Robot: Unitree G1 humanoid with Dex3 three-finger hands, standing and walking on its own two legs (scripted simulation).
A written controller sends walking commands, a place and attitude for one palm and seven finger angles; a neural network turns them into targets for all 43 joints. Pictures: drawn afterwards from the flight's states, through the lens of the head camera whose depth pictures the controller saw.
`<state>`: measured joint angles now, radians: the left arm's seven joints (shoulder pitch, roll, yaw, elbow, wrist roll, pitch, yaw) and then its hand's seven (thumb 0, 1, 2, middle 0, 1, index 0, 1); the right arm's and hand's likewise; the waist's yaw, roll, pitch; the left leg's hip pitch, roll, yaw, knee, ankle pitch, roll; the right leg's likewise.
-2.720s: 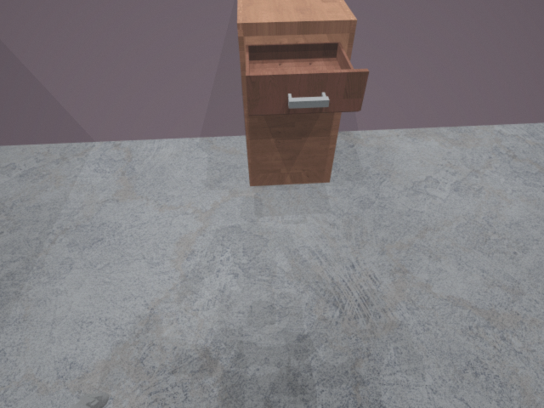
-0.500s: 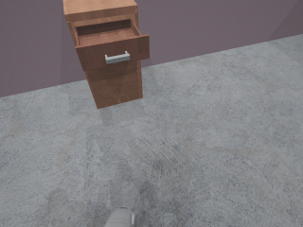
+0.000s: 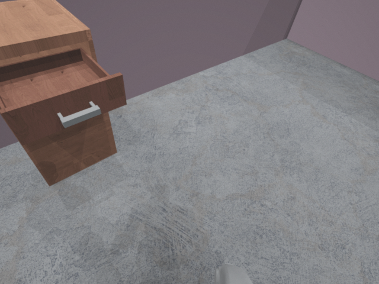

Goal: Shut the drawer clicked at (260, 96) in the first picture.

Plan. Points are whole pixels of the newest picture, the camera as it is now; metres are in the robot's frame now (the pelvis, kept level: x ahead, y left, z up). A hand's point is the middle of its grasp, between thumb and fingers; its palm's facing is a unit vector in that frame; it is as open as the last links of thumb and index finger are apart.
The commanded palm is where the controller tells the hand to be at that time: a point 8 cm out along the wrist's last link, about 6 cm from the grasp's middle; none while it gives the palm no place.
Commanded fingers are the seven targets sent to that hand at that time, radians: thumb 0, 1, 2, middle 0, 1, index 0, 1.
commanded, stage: walk to a spot facing it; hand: left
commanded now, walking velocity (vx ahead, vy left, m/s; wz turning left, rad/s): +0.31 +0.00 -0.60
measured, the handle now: (79, 112) +0.63 +0.43 -0.08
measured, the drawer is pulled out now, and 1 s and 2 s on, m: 0.30 0.30 0.30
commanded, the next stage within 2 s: turn to face it in 1.26 s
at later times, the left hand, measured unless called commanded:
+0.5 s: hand (168, 213) +0.35 +0.07 -0.18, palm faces -0.31 -0.94 -0.15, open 7.3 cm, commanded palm none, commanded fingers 0.00 0.90 0.90 -0.20 -0.30 -0.20 -0.30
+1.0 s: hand (146, 186) +0.43 +0.16 -0.19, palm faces -0.40 -0.90 -0.17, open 7.4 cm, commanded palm none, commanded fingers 0.00 0.90 0.90 -0.20 -0.30 -0.20 -0.30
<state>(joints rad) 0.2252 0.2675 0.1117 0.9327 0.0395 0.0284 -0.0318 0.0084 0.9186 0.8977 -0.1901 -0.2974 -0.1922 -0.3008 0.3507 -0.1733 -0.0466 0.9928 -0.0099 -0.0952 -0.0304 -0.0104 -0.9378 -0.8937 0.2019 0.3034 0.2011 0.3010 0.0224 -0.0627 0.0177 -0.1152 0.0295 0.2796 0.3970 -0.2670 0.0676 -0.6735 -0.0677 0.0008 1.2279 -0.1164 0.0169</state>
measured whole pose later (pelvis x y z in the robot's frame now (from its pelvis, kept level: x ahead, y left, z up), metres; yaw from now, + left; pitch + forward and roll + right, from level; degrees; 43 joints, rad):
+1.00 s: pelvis +0.35 -0.02 -0.01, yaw -33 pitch -2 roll -2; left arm 0.35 0.23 0.09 1.00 0.02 0.03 -0.02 0.01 0.91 0.90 -0.20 -0.30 -0.20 -0.30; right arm 0.09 -0.15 0.01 0.85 -0.02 -0.05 -0.01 0.00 -0.91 -0.89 0.20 0.30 0.20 0.30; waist 0.09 -0.05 0.07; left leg -0.29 0.09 0.17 0.58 -0.26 0.03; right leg -0.44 0.00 0.00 1.20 -0.44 0.03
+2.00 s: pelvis +0.38 -0.05 +0.00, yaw -33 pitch +1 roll -2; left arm 0.20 0.24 0.10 0.97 0.02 0.06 0.03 0.01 0.92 0.90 -0.19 -0.30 -0.20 -0.30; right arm 0.26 -0.18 -0.06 0.97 -0.02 0.02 -0.01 0.01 -0.91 -0.89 0.20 0.30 0.20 0.30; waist -0.02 0.00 0.06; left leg -0.31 -0.01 0.01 0.47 -0.17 0.06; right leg -0.44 -0.06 0.00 1.01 -0.39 0.09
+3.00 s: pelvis +0.31 -0.04 -0.01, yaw +4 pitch +0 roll +0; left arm 0.15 0.25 0.07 0.88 0.01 0.05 0.02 0.01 0.91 0.90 -0.20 -0.30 -0.20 -0.30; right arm 0.19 -0.21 -0.06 0.91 -0.02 0.04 0.01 0.00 -0.90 -0.89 0.20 0.30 0.20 0.30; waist -0.01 0.00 0.08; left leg -0.26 -0.05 -0.07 0.50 -0.22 0.03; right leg -0.43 -0.06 0.00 0.92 -0.42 0.10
